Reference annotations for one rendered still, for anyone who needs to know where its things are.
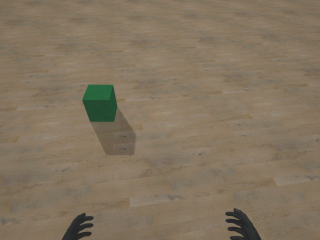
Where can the carton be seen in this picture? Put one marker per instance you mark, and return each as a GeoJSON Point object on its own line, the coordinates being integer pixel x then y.
{"type": "Point", "coordinates": [100, 102]}

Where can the left robot hand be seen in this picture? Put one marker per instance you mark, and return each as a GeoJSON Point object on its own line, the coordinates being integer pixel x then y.
{"type": "Point", "coordinates": [72, 232]}

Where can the right robot hand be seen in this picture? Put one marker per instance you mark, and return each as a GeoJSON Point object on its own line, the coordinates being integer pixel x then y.
{"type": "Point", "coordinates": [247, 229]}

